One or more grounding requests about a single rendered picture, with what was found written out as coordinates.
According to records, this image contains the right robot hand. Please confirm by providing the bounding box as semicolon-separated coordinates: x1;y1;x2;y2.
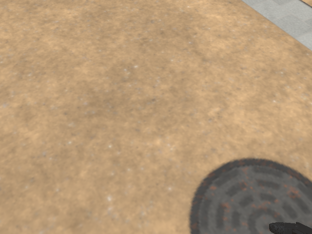
269;222;312;234

